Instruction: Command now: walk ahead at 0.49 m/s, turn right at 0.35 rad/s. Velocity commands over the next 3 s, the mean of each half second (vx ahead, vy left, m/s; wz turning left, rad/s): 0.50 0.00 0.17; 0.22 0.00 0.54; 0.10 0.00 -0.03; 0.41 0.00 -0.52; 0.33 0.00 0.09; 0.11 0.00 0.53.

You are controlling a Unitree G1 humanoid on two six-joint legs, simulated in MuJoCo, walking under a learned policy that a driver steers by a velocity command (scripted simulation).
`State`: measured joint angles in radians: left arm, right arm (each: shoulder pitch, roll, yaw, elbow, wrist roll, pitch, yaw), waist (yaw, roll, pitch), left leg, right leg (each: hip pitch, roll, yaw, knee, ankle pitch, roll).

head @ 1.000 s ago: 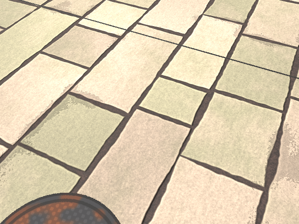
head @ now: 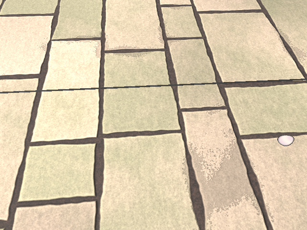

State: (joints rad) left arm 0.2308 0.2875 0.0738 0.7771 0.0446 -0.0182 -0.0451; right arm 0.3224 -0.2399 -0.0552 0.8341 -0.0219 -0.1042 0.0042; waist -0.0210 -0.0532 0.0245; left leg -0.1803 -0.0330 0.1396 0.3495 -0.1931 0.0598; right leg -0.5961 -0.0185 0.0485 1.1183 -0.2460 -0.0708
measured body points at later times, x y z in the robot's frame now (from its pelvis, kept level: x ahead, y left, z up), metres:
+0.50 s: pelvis +0.26 -0.03 +0.00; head +0.28 -0.04 +0.45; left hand +0.26 +0.23 -0.12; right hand +0.38 -0.29 -0.13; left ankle +0.27 +0.11 -0.66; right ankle +0.25 -0.12 -0.74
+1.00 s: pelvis +0.41 +0.04 -0.01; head +0.44 +0.07 +0.44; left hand +0.41 +0.32 -0.14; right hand +0.61 -0.17 -0.13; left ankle +0.47 +0.11 -0.74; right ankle +0.50 -0.10 -0.67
